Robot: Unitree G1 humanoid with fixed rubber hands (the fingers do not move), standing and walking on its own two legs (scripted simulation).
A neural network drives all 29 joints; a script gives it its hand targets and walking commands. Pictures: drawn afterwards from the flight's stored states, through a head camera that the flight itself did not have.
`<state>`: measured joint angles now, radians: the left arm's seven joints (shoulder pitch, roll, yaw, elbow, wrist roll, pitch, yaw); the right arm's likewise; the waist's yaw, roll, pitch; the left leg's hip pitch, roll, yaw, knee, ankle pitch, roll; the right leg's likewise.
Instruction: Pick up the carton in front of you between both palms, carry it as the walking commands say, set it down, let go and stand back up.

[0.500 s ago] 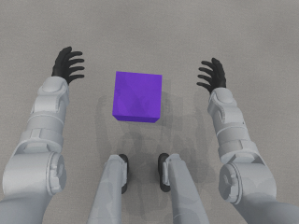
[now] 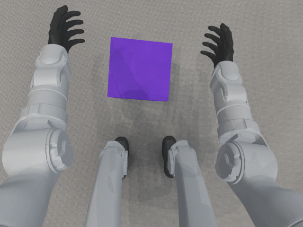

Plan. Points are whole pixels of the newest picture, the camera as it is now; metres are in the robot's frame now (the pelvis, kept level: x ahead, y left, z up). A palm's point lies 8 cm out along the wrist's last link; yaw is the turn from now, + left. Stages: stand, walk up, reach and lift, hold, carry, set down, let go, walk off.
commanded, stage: reach and lift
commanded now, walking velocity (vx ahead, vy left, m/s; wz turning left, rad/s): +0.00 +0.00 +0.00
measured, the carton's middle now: (139, 75) +0.48 +0.03 -0.46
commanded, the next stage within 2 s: none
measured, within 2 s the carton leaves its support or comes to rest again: leaves its support in 1.40 s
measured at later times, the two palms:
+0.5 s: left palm (88, 67) +0.49 +0.21 -0.36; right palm (193, 74) +0.48 -0.16 -0.36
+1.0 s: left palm (95, 68) +0.49 +0.19 -0.39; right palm (188, 76) +0.48 -0.15 -0.39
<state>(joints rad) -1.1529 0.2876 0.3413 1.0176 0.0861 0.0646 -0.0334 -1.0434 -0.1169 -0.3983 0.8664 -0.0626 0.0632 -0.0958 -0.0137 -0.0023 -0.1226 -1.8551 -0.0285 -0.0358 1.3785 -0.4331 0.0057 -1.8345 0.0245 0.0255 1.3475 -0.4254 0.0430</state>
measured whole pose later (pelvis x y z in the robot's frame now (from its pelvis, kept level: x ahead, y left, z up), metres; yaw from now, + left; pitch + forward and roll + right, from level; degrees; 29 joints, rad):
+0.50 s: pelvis -0.06 -0.01 -0.19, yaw -1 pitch +40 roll -2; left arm -1.47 0.46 0.09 1.19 -0.17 0.08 0.03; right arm -1.38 -0.25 -0.18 1.04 0.18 0.10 -0.17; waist -0.01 -0.03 0.28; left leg -2.27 -0.04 -0.05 2.09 -0.53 -0.02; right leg -2.25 0.06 0.01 2.07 -0.53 0.06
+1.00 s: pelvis -0.05 -0.01 -0.22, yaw -1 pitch +38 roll -3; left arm -1.48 0.43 0.01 1.21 -0.21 0.03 0.06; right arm -1.39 -0.24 -0.15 1.10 0.22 0.03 -0.17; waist -0.01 -0.04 0.33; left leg -2.29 -0.02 -0.04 2.20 -0.57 0.00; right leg -2.26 0.06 0.01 2.17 -0.57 0.06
